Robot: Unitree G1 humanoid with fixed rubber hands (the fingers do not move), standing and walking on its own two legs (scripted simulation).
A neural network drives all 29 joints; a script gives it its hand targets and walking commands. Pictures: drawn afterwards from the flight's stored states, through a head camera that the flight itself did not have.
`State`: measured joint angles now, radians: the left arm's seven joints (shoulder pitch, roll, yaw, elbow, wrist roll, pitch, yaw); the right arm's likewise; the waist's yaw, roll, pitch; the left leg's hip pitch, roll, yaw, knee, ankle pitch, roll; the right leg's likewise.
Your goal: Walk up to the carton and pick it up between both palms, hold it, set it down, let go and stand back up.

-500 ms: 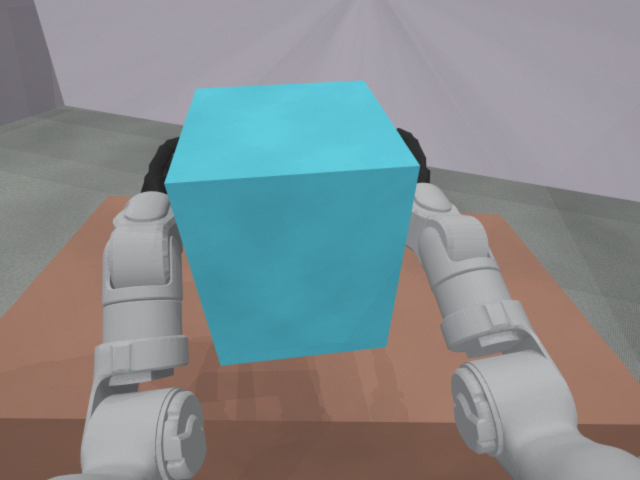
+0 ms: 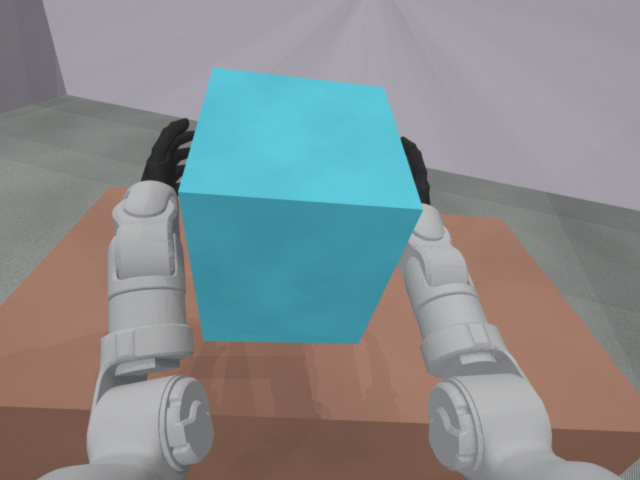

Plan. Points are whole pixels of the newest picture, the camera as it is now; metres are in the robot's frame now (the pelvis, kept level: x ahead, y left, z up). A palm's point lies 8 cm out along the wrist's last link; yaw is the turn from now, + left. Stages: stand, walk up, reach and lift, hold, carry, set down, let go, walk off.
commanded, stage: set down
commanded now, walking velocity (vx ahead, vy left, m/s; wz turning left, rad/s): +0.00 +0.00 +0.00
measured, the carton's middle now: (291, 217) +0.37 +0.02 +0.22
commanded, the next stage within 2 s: none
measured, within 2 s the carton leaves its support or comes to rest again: neither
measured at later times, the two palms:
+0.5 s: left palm (174, 230) +0.38 +0.16 +0.18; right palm (397, 242) +0.37 -0.13 +0.18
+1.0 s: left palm (183, 246) +0.39 +0.15 +0.15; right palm (396, 259) +0.38 -0.14 +0.15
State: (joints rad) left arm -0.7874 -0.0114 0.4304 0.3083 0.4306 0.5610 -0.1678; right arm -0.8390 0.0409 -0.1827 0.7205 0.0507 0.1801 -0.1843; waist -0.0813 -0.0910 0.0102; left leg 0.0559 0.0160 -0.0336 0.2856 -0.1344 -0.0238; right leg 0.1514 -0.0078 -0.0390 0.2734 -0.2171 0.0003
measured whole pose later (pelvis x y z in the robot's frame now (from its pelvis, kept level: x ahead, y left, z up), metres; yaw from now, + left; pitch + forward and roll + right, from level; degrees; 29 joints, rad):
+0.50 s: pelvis +0.00 +0.01 +0.00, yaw +0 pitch -9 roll +0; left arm -0.66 -0.03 0.31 0.27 0.38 0.48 -0.08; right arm -0.69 0.03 -0.14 0.68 0.07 0.03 -0.18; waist -0.07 -0.12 0.08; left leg -0.01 0.01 -0.03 0.32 -0.15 -0.02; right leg 0.11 -0.01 -0.04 0.26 -0.21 0.01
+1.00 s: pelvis +0.01 +0.01 +0.00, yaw -1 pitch -8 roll +0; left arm -0.66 -0.05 0.35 0.43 0.37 0.37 -0.08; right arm -0.66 0.06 -0.23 0.73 -0.03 -0.02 -0.16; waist -0.04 -0.09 0.07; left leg -0.02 0.02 -0.02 0.30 -0.14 -0.02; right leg 0.08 -0.01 -0.02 0.25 -0.20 0.01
